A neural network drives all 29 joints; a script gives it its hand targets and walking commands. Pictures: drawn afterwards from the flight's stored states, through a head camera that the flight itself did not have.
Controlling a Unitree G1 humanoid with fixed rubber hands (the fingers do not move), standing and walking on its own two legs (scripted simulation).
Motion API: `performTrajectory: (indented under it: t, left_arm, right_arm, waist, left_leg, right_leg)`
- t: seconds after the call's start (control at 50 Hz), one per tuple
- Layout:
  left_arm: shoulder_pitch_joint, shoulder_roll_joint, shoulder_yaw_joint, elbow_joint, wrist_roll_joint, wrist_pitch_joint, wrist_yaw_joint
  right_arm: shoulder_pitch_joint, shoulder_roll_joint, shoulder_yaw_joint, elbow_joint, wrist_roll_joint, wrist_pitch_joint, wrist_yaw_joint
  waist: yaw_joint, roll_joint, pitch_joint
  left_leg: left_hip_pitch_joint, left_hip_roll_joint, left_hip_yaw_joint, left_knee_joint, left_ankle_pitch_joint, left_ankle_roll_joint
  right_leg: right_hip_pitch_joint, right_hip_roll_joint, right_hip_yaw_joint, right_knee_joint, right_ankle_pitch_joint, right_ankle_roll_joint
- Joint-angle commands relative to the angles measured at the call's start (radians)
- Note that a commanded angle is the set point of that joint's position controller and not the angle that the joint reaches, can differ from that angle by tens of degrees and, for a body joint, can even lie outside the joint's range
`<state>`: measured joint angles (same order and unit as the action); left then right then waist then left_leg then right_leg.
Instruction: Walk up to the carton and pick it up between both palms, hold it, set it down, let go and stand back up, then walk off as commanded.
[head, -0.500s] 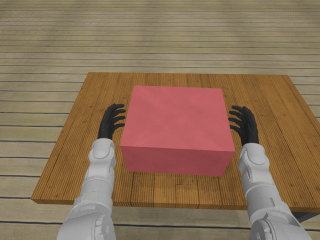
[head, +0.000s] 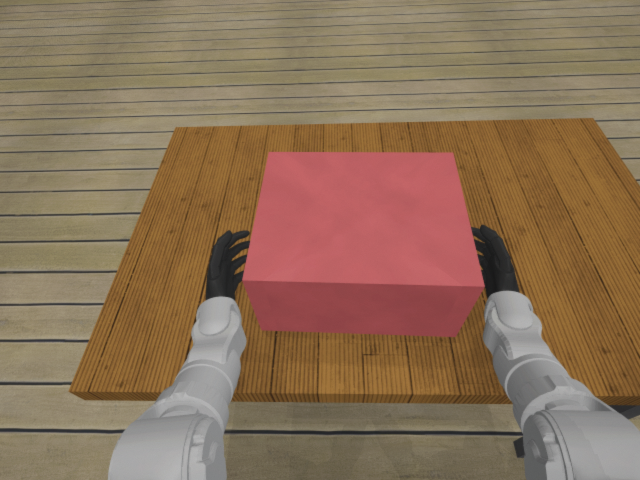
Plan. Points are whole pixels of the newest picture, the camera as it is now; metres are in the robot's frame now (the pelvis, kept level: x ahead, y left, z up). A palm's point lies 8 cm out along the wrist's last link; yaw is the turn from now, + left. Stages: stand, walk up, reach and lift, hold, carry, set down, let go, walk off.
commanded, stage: set down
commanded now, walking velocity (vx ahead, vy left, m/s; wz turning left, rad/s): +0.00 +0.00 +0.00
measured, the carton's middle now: (358, 240) +0.45 -0.04 +0.01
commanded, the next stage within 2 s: none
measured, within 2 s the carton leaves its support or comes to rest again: neither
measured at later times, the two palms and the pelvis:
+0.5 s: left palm (176, 310) +0.33 +0.19 +0.05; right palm (544, 335) +0.28 -0.25 +0.02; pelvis -0.05 +0.01 -0.01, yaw +0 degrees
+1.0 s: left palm (175, 333) +0.30 +0.19 +0.05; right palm (564, 363) +0.25 -0.26 +0.02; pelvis -0.06 +0.00 -0.01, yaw +0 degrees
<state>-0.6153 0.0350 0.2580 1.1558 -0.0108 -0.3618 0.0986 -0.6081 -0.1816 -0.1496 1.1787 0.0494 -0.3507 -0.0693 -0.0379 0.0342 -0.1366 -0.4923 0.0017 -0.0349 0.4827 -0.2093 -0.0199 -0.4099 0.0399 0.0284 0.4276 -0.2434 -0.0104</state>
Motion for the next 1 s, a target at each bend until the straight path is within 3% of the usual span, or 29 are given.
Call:
performTrajectory:
  t: [0.0,0.04,0.06,0.1,0.12,0.16,0.24,0.26,0.28,0.34,0.36,0.38,0.44,0.46,0.48,0.5,0.56,0.58,0.62,0.68,0.72,0.74,0.76,0.8,0.84,0.86,0.88,0.9,0.98]
  left_arm:
    - [-0.535,0.347,-0.14,-0.026,-0.06,-0.074,-0.002]
    - [-0.545,0.359,-0.186,0.026,-0.116,-0.075,-0.013]
    - [-0.606,0.368,-0.229,0.074,-0.134,-0.071,-0.015]
    - [-0.615,0.374,-0.281,0.02,-0.15,-0.068,-0.016]
    - [-0.631,0.39,-0.288,0.005,-0.168,-0.065,-0.013]
    - [-0.55,0.382,-0.29,-0.03,-0.182,-0.062,-0.019]
    - [-0.526,0.38,-0.323,-0.102,-0.198,-0.06,-0.011]
    - [-0.58,0.395,-0.318,0.001,-0.212,-0.054,-0.015]
    - [-0.461,0.368,-0.317,-0.046,-0.206,-0.044,-0.018]
    - [-0.357,0.39,-0.281,-0.108,-0.161,-0.001,-0.028]
    - [-0.486,0.401,-0.302,-0.057,-0.19,-0.004,-0.023]
    - [-0.369,0.366,-0.317,-0.175,-0.188,0.0,-0.023]
    - [-0.513,0.403,-0.357,-0.042,-0.238,0.005,-0.02]
    - [-0.508,0.415,-0.37,-0.072,-0.264,0.011,-0.015]
    - [-0.381,0.407,-0.355,-0.15,-0.242,0.017,-0.011]
    - [-0.544,0.433,-0.339,-0.012,-0.249,0.03,-0.019]
    - [-0.421,0.433,-0.352,-0.17,-0.269,0.032,-0.002]
    - [-0.51,0.446,-0.365,-0.078,-0.277,0.029,-0.003]
    - [-0.469,0.456,-0.357,-0.049,-0.29,0.033,-0.007]
    - [-0.483,0.462,-0.349,-0.126,-0.277,0.037,0.004]
    - [-0.527,0.447,-0.371,-0.135,-0.297,0.054,-0.008]
    - [-0.582,0.45,-0.378,-0.021,-0.316,0.069,-0.012]
    - [-0.323,0.411,-0.339,-0.1,-0.273,0.069,-0.006]
    - [-0.316,0.442,-0.324,-0.151,-0.265,0.072,-0.035]
    - [-0.331,0.449,-0.282,-0.223,-0.24,0.068,-0.039]
    - [-0.305,0.475,-0.286,-0.259,-0.235,0.075,-0.04]
    - [-0.184,0.451,-0.25,-0.294,-0.212,0.083,-0.047]
    - [-0.318,0.495,-0.248,-0.269,-0.223,0.095,-0.055]
    - [0.019,0.451,-0.174,-0.449,-0.16,0.154,-0.077]
  right_arm:
    - [-0.467,-0.261,0.157,0.008,0.225,-0.097,0.017]
    - [-0.498,-0.283,0.165,-0.024,0.247,-0.093,0.023]
    - [-0.521,-0.296,0.143,0.057,0.263,-0.077,0.028]
    - [-0.523,-0.338,0.13,0.067,0.314,-0.077,0.041]
    - [-0.546,-0.361,0.151,0.051,0.327,-0.072,0.05]
    - [-0.491,-0.384,0.129,0.019,0.33,-0.085,0.05]
    - [-0.463,-0.422,0.115,-0.025,0.331,-0.082,0.083]
    - [-0.531,-0.417,0.134,0.001,0.344,-0.065,0.08]
    - [-0.423,-0.431,0.128,-0.002,0.321,-0.071,0.082]
    - [-0.32,-0.435,0.168,0.005,0.377,-0.06,0.097]
    - [-0.451,-0.43,0.15,-0.008,0.375,-0.033,0.097]
    - [-0.348,-0.438,0.165,-0.058,0.38,-0.043,0.103]
    - [-0.483,-0.424,0.152,-0.101,0.382,0.009,0.112]
    - [-0.5,-0.449,0.155,-0.194,0.375,0.021,0.119]
    - [-0.364,-0.435,0.181,-0.197,0.398,0.026,0.129]
    - [-0.519,-0.423,0.15,-0.136,0.361,0.048,0.12]
    - [-0.39,-0.438,0.133,-0.284,0.357,0.063,0.13]
    - [-0.478,-0.434,0.103,-0.244,0.33,0.073,0.123]
    - [-0.434,-0.408,0.143,-0.259,0.34,0.089,0.128]
    - [-0.439,-0.414,0.114,-0.322,0.322,0.107,0.13]
    - [-0.41,-0.402,0.102,-0.239,0.304,0.13,0.129]
    - [-0.518,-0.404,0.11,-0.22,0.298,0.152,0.128]
    - [-0.275,-0.401,0.133,-0.22,0.331,0.143,0.13]
    - [-0.249,-0.389,0.119,-0.281,0.313,0.129,0.113]
    - [-0.247,-0.393,0.115,-0.362,0.299,0.114,0.107]
    - [-0.234,-0.406,0.086,-0.374,0.297,0.107,0.098]
    - [-0.132,-0.401,0.126,-0.39,0.318,0.102,0.097]
    - [-0.234,-0.409,0.111,-0.394,0.31,0.117,0.093]
    - [0.065,-0.374,0.14,-0.502,0.33,0.096,0.069]
  waist:
    - [0.01,-0.042,-0.654]
    - [0.006,-0.09,-0.571]
    - [-0.027,-0.051,-0.533]
    - [-0.028,0.041,-0.513]
    - [-0.032,0.017,-0.546]
    - [-0.046,-0.008,-0.558]
    - [-0.053,0.037,-0.551]
    - [-0.029,-0.008,-0.49]
    - [-0.054,-0.018,-0.505]
    - [-0.007,0.023,-0.438]
    - [-0.001,-0.003,-0.433]
    - [-0.028,-0.006,-0.459]
    - [-0.016,-0.034,-0.374]
    - [-0.004,-0.087,-0.383]
    - [0.002,-0.054,-0.348]
    - [0.002,-0.096,-0.324]
    - [0.015,-0.12,-0.343]
    - [-0.01,-0.116,-0.312]
    - [0.007,-0.152,-0.273]
    - [0.016,-0.129,-0.307]
    - [-0.033,-0.119,-0.283]
    - [-0.019,-0.145,-0.216]
    - [0.004,-0.152,-0.23]
    - [-0.018,-0.149,-0.266]
    - [0.011,-0.167,-0.339]
    - [-0.032,-0.146,-0.321]
    - [-0.004,-0.157,-0.318]
    - [-0.01,-0.128,-0.297]
    - [0.009,-0.145,-0.273]
  left_leg:
    - [0.286,0.01,0.079,0.163,0.583,-0.09]
    - [0.264,0.012,0.071,0.142,0.497,-0.075]
    - [0.28,0.017,0.072,0.151,0.472,-0.083]
    - [0.384,0.04,0.041,0.171,0.544,-0.112]
    - [0.408,0.037,0.039,0.177,0.52,-0.108]
    - [0.43,0.039,0.034,0.185,0.577,-0.104]
    - [0.449,0.04,0.011,0.164,0.504,-0.105]
    - [0.405,0.035,0.021,0.154,0.433,-0.103]
    - [0.452,0.044,0.018,0.151,0.444,-0.095]
    - [0.477,0.033,0.003,0.124,0.488,-0.103]
    - [0.42,0.03,0.023,0.104,0.351,-0.095]
    - [0.454,0.037,0.009,0.098,0.373,-0.092]
    - [0.325,0.024,0.023,0.056,0.086,-0.066]
    - [0.314,0.025,0.037,0.048,0.042,-0.048]
    - [0.365,0.032,0.028,0.032,0.098,-0.044]
    - [0.268,0.017,0.053,0.024,-0.044,-0.032]
    - [0.299,0.024,0.037,0.014,-0.04,-0.018]
    - [0.247,0.017,0.05,0.0,-0.136,-0.019]
    - [0.244,0.019,0.057,-0.007,-0.147,-0.004]
    - [0.238,0.017,0.042,-0.03,-0.206,-0.004]
    - [0.246,0.012,0.043,-0.033,-0.22,-0.013]
    - [0.158,0.012,0.05,-0.046,-0.312,0.007]
    - [0.27,0.018,0.038,-0.044,-0.151,-0.007]
    - [0.302,0.008,0.04,-0.026,-0.083,-0.004]
    - [0.337,0.002,0.044,-0.024,-0.045,-0.011]
    - [0.335,-0.003,0.045,-0.027,-0.007,-0.007]
    - [0.381,-0.009,0.043,-0.027,0.106,-0.006]
    - [0.351,-0.011,0.055,-0.03,0.013,-0.007]
    - [0.465,-0.028,0.074,-0.036,0.219,-0.005]
  right_leg:
    - [0.125,0.023,-0.049,0.093,0.759,0.066]
    - [0.084,0.022,-0.061,0.079,0.681,0.072]
    - [-0.001,0.03,-0.076,0.071,0.597,0.064]
    - [-0.109,0.042,-0.1,0.049,0.461,0.028]
    - [-0.126,0.046,-0.11,0.039,0.407,0.031]
    - [-0.079,0.05,-0.114,0.043,0.516,0.029]
    - [-0.136,0.05,-0.12,0.038,0.395,0.026]
    - [-0.162,0.052,-0.123,0.03,0.301,0.031]
    - [-0.121,0.055,-0.129,0.025,0.358,0.024]
    - [-0.061,0.055,-0.105,0.019,0.372,0.02]
    - [-0.111,0.039,-0.099,0.004,0.243,0.022]
    - [-0.062,0.047,-0.109,0.005,0.292,0.022]
    - [-0.135,0.018,-0.101,-0.004,0.07,0.019]
    - [-0.1,0.022,-0.108,-0.002,0.064,0.026]
    - [-0.052,0.017,-0.086,-0.005,0.118,0.024]
    - [-0.103,0.014,-0.09,-0.011,-0.007,0.035]
    - [-0.045,0.012,-0.088,0.021,0.019,0.038]
    - [-0.099,0.004,-0.09,0.0,-0.088,0.041]
    - [-0.08,-0.001,-0.079,-0.008,-0.109,0.049]
    - [-0.05,-0.009,-0.07,0.002,-0.159,0.039]
    - [-0.051,-0.009,-0.068,0.0,-0.158,0.043]
    - [-0.071,-0.016,-0.062,0.005,-0.263,0.046]
    - [0.014,-0.007,-0.063,-0.014,-0.125,0.039]
    - [0.022,-0.008,-0.062,-0.017,-0.04,0.048]
    - [0.077,-0.004,-0.067,-0.002,0.013,0.054]
    - [0.107,-0.007,-0.061,-0.006,0.089,0.05]
    - [0.155,0.0,-0.058,-0.013,0.182,0.046]
    - [0.127,-0.011,-0.051,-0.024,0.094,0.055]
    - [0.275,-0.003,-0.04,-0.036,0.334,0.055]
